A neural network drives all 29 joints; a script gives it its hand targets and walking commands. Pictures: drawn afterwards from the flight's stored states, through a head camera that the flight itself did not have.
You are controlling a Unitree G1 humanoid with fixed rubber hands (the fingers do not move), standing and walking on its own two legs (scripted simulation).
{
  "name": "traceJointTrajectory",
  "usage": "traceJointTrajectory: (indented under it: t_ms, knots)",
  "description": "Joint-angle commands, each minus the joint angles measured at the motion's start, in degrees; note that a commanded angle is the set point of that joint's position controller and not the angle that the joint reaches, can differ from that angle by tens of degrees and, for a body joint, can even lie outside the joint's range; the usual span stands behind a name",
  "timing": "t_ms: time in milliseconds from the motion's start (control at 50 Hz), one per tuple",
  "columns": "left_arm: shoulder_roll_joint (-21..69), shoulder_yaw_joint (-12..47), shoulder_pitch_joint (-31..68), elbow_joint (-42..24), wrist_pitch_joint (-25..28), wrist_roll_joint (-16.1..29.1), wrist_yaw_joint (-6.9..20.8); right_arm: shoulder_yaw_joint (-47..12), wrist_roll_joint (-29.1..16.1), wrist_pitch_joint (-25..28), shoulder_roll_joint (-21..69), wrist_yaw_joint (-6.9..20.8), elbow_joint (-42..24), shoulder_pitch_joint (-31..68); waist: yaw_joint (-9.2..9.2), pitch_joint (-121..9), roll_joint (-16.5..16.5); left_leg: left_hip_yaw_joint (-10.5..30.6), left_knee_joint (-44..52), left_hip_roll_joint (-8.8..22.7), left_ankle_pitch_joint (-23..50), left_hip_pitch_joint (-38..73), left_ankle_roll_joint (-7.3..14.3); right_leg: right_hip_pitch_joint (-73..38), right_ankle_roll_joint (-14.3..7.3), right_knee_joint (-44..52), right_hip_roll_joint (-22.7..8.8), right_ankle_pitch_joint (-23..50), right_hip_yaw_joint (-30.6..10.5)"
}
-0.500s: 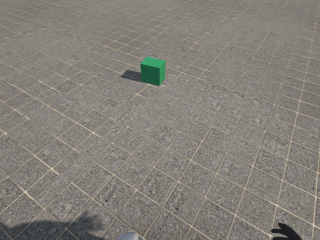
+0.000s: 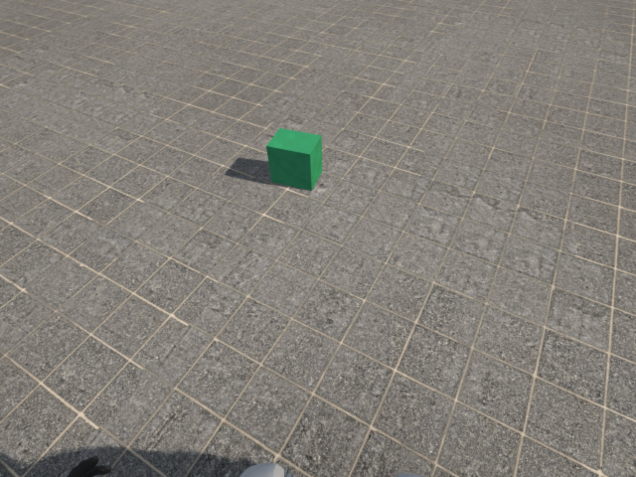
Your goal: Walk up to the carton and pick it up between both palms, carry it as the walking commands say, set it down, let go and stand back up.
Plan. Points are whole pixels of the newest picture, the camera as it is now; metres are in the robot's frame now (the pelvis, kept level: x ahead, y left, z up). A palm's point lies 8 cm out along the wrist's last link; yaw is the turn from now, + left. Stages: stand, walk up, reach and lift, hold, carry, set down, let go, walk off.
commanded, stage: walk up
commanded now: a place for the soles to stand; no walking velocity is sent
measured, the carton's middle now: (295, 159) +1.57 +0.08 -0.64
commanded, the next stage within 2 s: none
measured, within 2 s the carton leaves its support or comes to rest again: neither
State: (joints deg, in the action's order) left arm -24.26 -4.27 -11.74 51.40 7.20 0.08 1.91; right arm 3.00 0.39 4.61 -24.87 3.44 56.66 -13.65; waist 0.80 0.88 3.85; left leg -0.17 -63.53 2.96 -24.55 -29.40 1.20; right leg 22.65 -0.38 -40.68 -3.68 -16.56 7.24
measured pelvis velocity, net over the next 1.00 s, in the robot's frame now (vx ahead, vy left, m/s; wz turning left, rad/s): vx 0.45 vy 0.12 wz -0.03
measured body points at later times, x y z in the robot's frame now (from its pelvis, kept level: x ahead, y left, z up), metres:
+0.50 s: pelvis +0.24 +0.06 +0.00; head +0.24 +0.05 +0.45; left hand +0.36 +0.38 -0.10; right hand +0.27 -0.29 -0.11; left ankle +0.18 +0.16 -0.71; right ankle +0.35 -0.07 -0.71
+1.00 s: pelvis +0.45 +0.12 +0.00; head +0.46 +0.12 +0.45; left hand +0.55 +0.44 -0.11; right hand +0.51 -0.23 -0.09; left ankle +0.46 +0.22 -0.71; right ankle +0.53 -0.02 -0.69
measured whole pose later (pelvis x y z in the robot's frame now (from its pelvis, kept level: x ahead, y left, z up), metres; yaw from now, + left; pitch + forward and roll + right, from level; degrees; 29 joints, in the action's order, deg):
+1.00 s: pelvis +0.45 +0.12 +0.00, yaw -2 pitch -2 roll +2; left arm -25.6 -3.8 -12.5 55.0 4.5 -0.4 3.4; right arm 3.8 0.5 5.7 -25.7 2.4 52.9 -14.2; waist 1.5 2.4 -3.1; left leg -8.1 -42.3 1.0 -22.8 -17.3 2.2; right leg 31.0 -0.8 -52.8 -6.1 -21.8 2.0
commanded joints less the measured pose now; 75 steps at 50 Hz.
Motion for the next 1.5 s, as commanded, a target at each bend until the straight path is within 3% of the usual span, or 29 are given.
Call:
traceJointTrajectory:
  t_ms: [0, 80, 100, 120, 140, 180, 420, 440, 460, 480, 520, 580, 700, 720, 740, 760, 800, 1000, 1040, 1060, 1080, 1100, 1180, 1240, 1300, 1320, 1340, 1360, 1480]
  knots:
    - [-20.2, -4.7, 1.1, -3.5, 0.7, -0.4, 0.0, 3.8, -0.1, 1.8, -13.0, 0.8, -5.1, 4.1, -0.97, -0.3, -14.9, 0.8, 15.4, 4.3, 1.1, -4.2, -0.4, -3.2, -14.9, 23.4, -18.5, -16.5, -18.7]
    - [-15.8, -2.9, 6.4, -4.1, -0.7, -0.8, 0.8, 5.8, 0.8, 1.6, -13.6, 0.8, -1.1, -6.7, 6.08, -3.8, -9.1, -7.1, 22.7, -1.8, 10.0, 24.0, 0.2, 16.3, -8.3, 9.4, -10.0, -27.2, -6.2]
    - [-12.4, -1.8, 6.4, -4.7, -1.0, -0.7, 0.8, 7.1, 1.4, 1.7, -16.9, 0.1, -0.2, -12.2, 8.89, -4.9, 2.2, 1.8, 28.7, 1.5, -3.8, 32.7, 2.9, 25.9, -5.6, -4.7, -5.3, -30.2, -1.7]
    - [-8.9, -0.8, 8.4, -6.4, -0.9, 0.0, 0.4, 8.1, 1.6, 2.1, -22.0, -0.8, -1.8, -13.7, 10.84, -3.2, 18.4, 32.2, 47.7, 15.6, -32.0, 33.9, 9.2, 35.2, -2.4, -26.3, 2.6, -19.2, 1.2]
    - [-14.3, -1.9, 10.4, -6.2, -1.1, -0.4, -0.2, 7.8, 0.6, 2.3, -23.7, -1.3, -4.1, -8.2, 9.50, 0.5, 9.8, 45.5, 55.2, 22.6, -35.2, 28.1, 14.5, 34.7, -1.2, -31.5, 0.8, -13.6, -9.4]
    - [-16.6, -1.9, 6.2, -3.0, -1.0, 0.4, 0.0, 6.9, -0.6, 2.1, -20.9, -1.7, -5.3, -1.4, 4.61, 2.9, 1.4, 36.9, 51.1, 21.7, -27.4, 23.0, 15.3, 30.9, -1.0, -28.6, -4.1, -6.9, -11.1]
    - [-13.9, -4.0, -4.3, 1.1, 0.0, -0.6, 1.2, 3.9, -0.6, 1.7, -14.7, -0.6, -8.6, 5.3, -4.52, -1.7, -0.4, 2.4, 33.3, 10.7, 6.2, 2.2, 8.7, -12.9, -2.5, 5.0, 1.3, 3.5, -0.6]
    - [-16.4, -5.4, -10.4, 2.5, 0.1, -0.7, 0.5, 2.9, -0.8, 1.9, -12.4, -0.7, -9.1, 5.0, -8.29, -5.5, -9.7, -3.0, 18.8, 6.1, 15.6, -4.4, 6.0, -24.7, -4.9, 10.0, -0.2, -5.3, -6.2]
    - [-21.0, -6.9, -16.6, 2.6, 0.3, -0.8, -0.5, 1.7, -1.0, 2.1, -8.7, -0.6, -10.1, 4.3, -11.55, -8.6, -22.7, -7.3, -0.7, -1.5, 11.1, -16.4, 2.2, -34.2, -10.2, 19.7, -13.5, -22.4, -29.2]
    - [-24.2, -6.8, -15.9, 1.8, 0.3, 0.1, -0.7, 2.3, -1.0, 2.2, -12.0, -1.2, -11.4, 6.7, -10.17, -8.5, -20.9, -1.8, -6.6, -3.5, -4.9, -23.0, 1.7, -35.8, -16.8, 26.6, -23.0, -26.3, -49.1]
    - [-19.8, -5.6, -9.7, -0.4, 0.2, 0.6, -0.9, 3.0, -0.2, 2.3, -14.1, -1.9, -8.5, 6.6, -7.22, -5.1, -9.5, 3.7, -7.8, 1.6, -1.1, -21.7, 1.3, -29.0, -18.6, 21.9, -21.2, -13.0, -39.0]
    - [-17.2, -4.3, -2.9, -2.4, 0.0, 0.6, -1.1, 2.8, -0.5, 2.5, -13.0, -1.4, -5.8, 2.5, -2.33, -1.2, -10.4, 3.6, 5.7, 4.8, -2.6, -13.2, -0.3, -13.5, -16.4, 19.7, -18.5, -1.9, -23.8]
    - [-16.0, -2.9, 4.9, -4.1, -1.4, -0.7, 0.6, 5.5, 0.6, 1.6, -13.4, 0.0, -1.2, -8.7, 5.58, -3.9, -9.9, -6.8, 22.6, -1.7, 9.3, 23.5, 0.4, 15.5, -8.8, 8.6, -10.1, -26.8, -8.0]
    - [-12.1, -1.7, 5.3, -4.8, -1.8, -0.8, 0.6, 6.9, 1.2, 1.7, -16.8, -0.6, -0.3, -14.1, 8.47, -4.7, 1.1, 1.8, 28.0, 1.5, -3.3, 32.5, 2.8, 26.1, -5.9, -5.3, -5.2, -31.2, -3.3]
    - [-8.5, -0.8, 8.0, -7.0, -1.8, 0.0, 0.2, 7.9, 1.6, 2.1, -22.0, -1.4, -2.3, -14.9, 10.33, -2.5, 17.1, 32.3, 47.8, 15.5, -32.4, 32.4, 8.8, 35.4, -2.6, -25.7, 2.8, -21.3, 0.4]
    - [-14.0, -1.9, 10.4, -6.9, -1.8, -0.6, -0.4, 7.6, 0.6, 2.4, -24.0, -1.9, -4.9, -9.0, 9.19, 1.3, 9.0, 46.3, 55.1, 22.9, -36.7, 26.3, 14.3, 34.7, -1.1, -31.1, 0.7, -15.2, -10.4]
    - [-16.0, -2.0, 5.9, -3.4, -1.7, 0.3, -0.2, 6.6, -0.6, 2.2, -20.5, -2.4, -5.9, -2.3, 4.27, 4.1, 0.1, 36.2, 50.2, 21.1, -27.1, 22.5, 14.9, 31.1, -0.8, -28.1, -3.8, -6.7, -11.8]
    - [-12.5, -3.2, -1.1, -0.3, -0.7, -0.5, 1.5, 4.7, -0.3, 1.8, -16.5, -1.1, -8.6, 3.0, -1.26, 0.9, 4.4, 7.5, 40.0, 13.2, 1.3, 7.6, 11.2, -1.2, -1.3, 1.1, -0.7, 1.6, -1.5]
    - [-15.1, -4.8, -8.4, 1.5, -0.3, -0.9, 0.6, 3.2, -0.8, 1.7, -13.1, -1.0, -9.6, 4.0, -6.75, -3.6, -4.7, 0.1, 24.2, 8.1, 10.8, -2.2, 7.1, -20.0, -3.7, 6.8, 1.4, -1.4, -3.7]
    - [-19.1, -6.6, -15.4, 2.5, 0.0, -1.2, -0.4, 1.8, -1.1, 1.9, -9.5, -1.1, -10.6, 3.7, -10.86, -7.6, -19.3, -6.7, 3.3, 1.1, 15.0, -12.4, 3.5, -30.9, -7.8, 15.6, -8.3, -16.7, -20.7]
    - [-23.4, -6.8, -16.7, 1.4, 0.1, -0.4, -0.9, 1.7, -1.5, 2.1, -10.0, -1.4, -12.2, 5.2, -10.49, -7.9, -23.1, -3.6, -5.6, -4.6, -4.1, -23.1, 2.0, -35.1, -15.4, 25.6, -21.5, -22.7, -48.1]
    - [-22.1, -6.1, -13.2, 0.4, -0.1, 0.3, -0.7, 2.8, -0.5, 1.8, -14.5, -2.2, -10.9, 7.1, -9.08, -5.6, -13.2, 2.7, -8.7, -0.5, -4.5, -21.5, 1.8, -31.1, -19.1, 23.7, -22.9, -19.8, -47.8]
    - [-16.9, -4.4, -3.5, -2.8, -0.6, 0.6, -1.3, 2.5, -0.7, 2.4, -12.9, -2.0, -6.7, 0.7, -2.45, -0.8, -10.0, 3.4, 4.8, 4.4, -3.2, -13.3, 0.0, -14.0, -16.4, 18.0, -17.8, -0.3, -24.4]
    - [-19.2, -4.4, -0.9, -3.7, -0.6, -0.4, -0.3, 3.3, -0.5, 1.9, -12.6, -0.8, -5.5, -0.9, -1.05, -0.8, -16.0, -1.1, 14.7, 2.5, -1.0, -0.6, 0.2, -2.4, -15.3, 18.3, -16.5, -8.7, -18.0]
    - [-15.2, -2.8, 3.8, -4.7, -1.9, -0.8, 0.5, 5.3, 0.6, 1.7, -13.6, -0.7, -1.6, -11.3, 5.40, -3.4, -9.1, -6.3, 22.5, -2.1, 8.7, 24.4, 0.8, 16.0, -8.8, 5.8, -9.0, -25.6, -9.1]
    - [-10.8, -1.5, 4.3, -5.6, -2.3, -0.8, 0.5, 6.8, 1.5, 1.9, -17.6, -1.4, -1.1, -16.3, 8.43, -3.3, 3.9, 5.3, 30.3, 3.0, -7.4, 31.6, 3.6, 27.2, -5.7, -9.7, -3.5, -29.8, -3.5]
    - [-7.8, -0.6, 7.4, -8.1, -2.3, 0.0, -0.1, 7.6, 2.0, 2.4, -22.8, -2.0, -3.8, -15.3, 9.48, -0.9, 17.0, 38.6, 50.5, 17.7, -35.7, 29.8, 10.2, 35.7, -2.3, -27.6, 4.1, -20.8, -2.6]
    - [-15.0, -2.2, 9.9, -7.6, -2.3, -0.8, -0.6, 7.5, 0.6, 2.5, -24.4, -2.5, -6.0, -9.2, 8.67, 2.4, 6.0, 47.4, 54.9, 23.3, -36.7, 24.2, 15.1, 33.7, -0.8, -31.1, 0.3, -15.7, -12.2]
    - [-14.2, -2.9, 0.3, -1.6, -1.4, -0.6, 0.3, 5.3, 0.1, 2.3, -17.6, -2.5, -7.2, -2.6, 2.08, 4.4, 4.8, 18.7, 44.0, 16.9, -0.8, 14.6, 14.3, 18.3, 0.0, -16.9, -4.8, -8.0, -8.9]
